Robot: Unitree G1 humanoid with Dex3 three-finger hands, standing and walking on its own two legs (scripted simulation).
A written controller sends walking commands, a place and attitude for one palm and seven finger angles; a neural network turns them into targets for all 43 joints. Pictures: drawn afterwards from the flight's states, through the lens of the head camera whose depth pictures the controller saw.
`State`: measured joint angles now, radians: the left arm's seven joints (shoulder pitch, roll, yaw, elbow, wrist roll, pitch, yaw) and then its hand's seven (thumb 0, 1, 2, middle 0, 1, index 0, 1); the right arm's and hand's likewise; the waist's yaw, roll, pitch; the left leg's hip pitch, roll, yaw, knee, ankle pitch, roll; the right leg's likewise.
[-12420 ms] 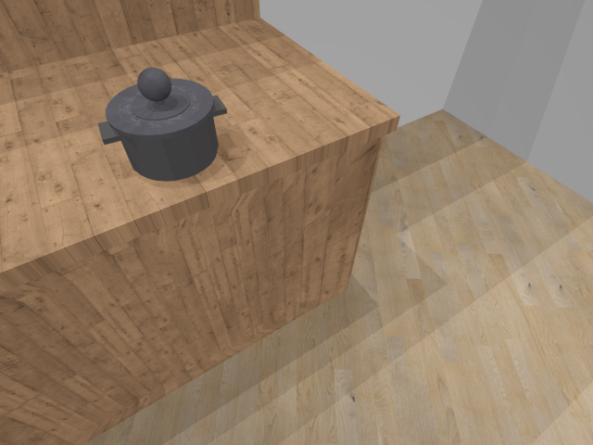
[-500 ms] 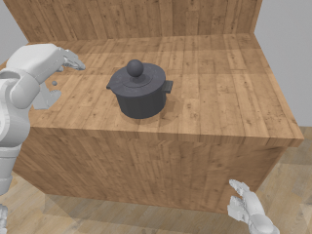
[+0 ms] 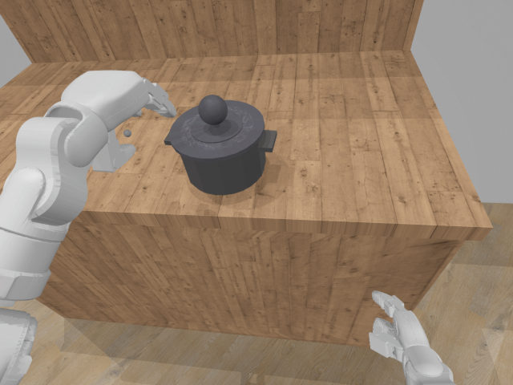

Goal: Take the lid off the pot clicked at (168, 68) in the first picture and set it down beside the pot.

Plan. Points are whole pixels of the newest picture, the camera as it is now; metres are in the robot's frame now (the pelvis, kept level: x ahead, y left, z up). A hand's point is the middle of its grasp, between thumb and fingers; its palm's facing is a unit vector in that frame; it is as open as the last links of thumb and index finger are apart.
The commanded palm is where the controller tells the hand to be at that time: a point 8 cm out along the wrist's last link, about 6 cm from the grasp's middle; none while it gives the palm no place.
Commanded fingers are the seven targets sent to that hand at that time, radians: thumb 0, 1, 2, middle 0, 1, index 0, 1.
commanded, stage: move the open hand above the knob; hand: left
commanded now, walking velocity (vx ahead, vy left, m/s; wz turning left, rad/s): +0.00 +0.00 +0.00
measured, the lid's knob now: (213, 110) +0.52 +0.14 +0.17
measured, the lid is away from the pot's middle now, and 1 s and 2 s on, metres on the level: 0.00 0.00 0.00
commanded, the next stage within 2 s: none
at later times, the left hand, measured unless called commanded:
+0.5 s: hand (155, 105) +0.42 +0.19 +0.24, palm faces -0.10 -0.06 -0.99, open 9.9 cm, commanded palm +0.39 +0.18 +0.32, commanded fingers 0.00 -0.39 1.74 -0.89 -0.08 -0.89 -0.08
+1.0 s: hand (196, 74) +0.48 +0.14 +0.26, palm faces -0.11 -0.04 -0.99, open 9.9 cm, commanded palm +0.45 +0.15 +0.32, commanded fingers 0.00 -0.39 1.74 -0.89 -0.08 -0.89 -0.08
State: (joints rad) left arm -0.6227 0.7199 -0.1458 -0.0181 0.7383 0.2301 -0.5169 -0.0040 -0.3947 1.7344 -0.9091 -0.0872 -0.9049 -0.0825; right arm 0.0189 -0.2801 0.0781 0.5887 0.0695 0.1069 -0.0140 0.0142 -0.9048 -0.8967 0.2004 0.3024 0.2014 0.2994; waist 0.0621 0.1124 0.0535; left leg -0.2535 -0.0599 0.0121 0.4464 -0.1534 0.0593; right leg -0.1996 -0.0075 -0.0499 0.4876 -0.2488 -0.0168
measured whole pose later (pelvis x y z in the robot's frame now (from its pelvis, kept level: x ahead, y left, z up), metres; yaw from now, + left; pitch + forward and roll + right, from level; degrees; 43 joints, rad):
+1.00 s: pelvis +0.03 -0.01 +0.00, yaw +0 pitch +2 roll +1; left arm -1.08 0.53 -0.30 0.49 0.82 0.35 -0.51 0.00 -0.39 1.73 -0.91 -0.09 -0.90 -0.08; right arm 0.08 -0.28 0.05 0.63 0.08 0.14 0.01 0.01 -0.91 -0.90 0.20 0.30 0.20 0.30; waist -0.01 0.10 0.01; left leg -0.28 -0.06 0.01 0.42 -0.17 0.06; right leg -0.23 -0.01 -0.05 0.48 -0.28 -0.02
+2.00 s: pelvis +0.03 +0.00 +0.00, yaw +0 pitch +3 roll +0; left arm -1.20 0.47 -0.33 0.67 0.86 0.38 -0.49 0.00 -0.39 1.73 -0.90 -0.09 -0.90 -0.08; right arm 0.09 -0.26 0.05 0.64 0.08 0.15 0.03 0.01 -0.91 -0.90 0.20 0.30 0.20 0.30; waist -0.02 0.08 -0.02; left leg -0.30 -0.08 0.01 0.41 -0.16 0.07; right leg -0.25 -0.02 -0.04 0.47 -0.26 -0.01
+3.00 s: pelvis +0.02 -0.01 +0.00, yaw +0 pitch +2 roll +0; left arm -1.10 0.50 -0.33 0.54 0.84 0.39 -0.53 0.00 -0.39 1.74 -0.90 -0.09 -0.90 -0.08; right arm 0.08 -0.28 0.05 0.63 0.09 0.18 0.03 0.01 -0.91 -0.90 0.20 0.30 0.20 0.30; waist 0.00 0.09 -0.02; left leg -0.30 -0.06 0.00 0.44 -0.17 0.06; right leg -0.25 -0.01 -0.05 0.48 -0.27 -0.02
